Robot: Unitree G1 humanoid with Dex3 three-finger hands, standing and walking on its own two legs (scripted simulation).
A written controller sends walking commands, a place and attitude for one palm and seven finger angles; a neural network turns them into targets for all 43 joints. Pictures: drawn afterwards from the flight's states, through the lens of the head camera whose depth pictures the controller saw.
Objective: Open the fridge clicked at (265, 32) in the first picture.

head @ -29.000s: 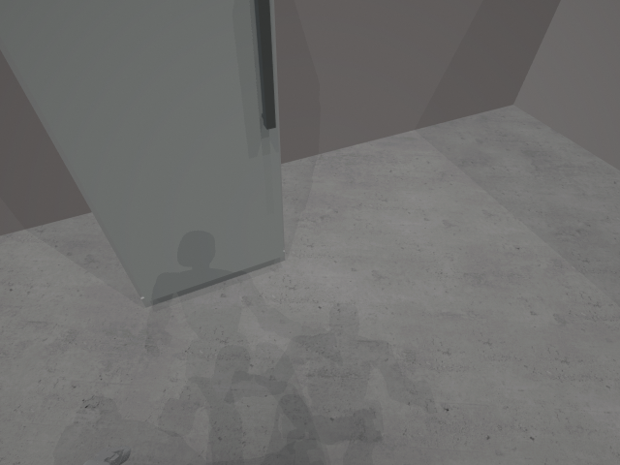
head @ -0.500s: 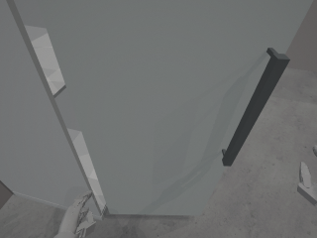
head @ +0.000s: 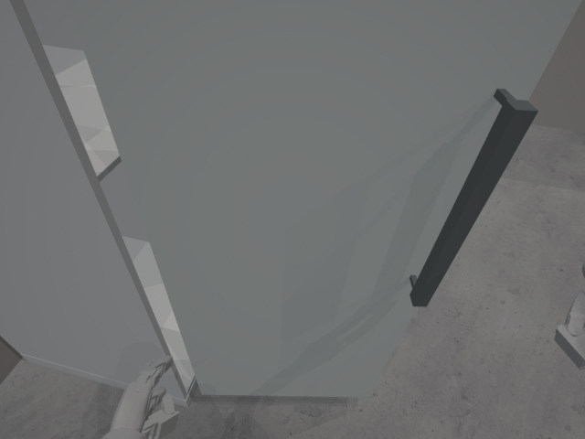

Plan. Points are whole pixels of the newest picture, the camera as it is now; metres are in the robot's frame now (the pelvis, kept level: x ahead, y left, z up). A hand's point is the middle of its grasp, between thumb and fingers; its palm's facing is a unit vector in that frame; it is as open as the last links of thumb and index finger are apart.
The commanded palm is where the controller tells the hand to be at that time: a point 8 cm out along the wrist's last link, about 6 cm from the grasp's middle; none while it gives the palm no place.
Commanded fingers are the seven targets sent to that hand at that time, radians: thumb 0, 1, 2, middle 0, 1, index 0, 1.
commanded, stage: step back with the hand held close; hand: right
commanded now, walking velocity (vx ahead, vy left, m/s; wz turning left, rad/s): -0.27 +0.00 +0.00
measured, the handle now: (451, 218) +0.40 -0.24 +0.12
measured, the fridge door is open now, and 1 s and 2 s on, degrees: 76 76 76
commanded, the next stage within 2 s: stop stepping back and stand still in 1.06 s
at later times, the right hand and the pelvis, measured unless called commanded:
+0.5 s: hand out of the picture +0.13 -0.30 +0.15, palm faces +0.42 +0.78 -0.45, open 7.4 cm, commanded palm +0.07 -0.33 +0.17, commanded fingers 0.00 -0.90 -0.90 0.20 0.30 0.20 0.30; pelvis -0.07 -0.03 -0.01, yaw +0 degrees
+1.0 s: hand out of the picture +0.02 -0.34 +0.18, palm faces +0.53 +0.76 -0.38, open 7.4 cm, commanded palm -0.04 -0.36 +0.17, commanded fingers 0.00 -0.90 -0.90 0.20 0.30 0.20 0.30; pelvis -0.15 -0.05 -0.01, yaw -5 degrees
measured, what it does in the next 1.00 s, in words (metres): walks backwards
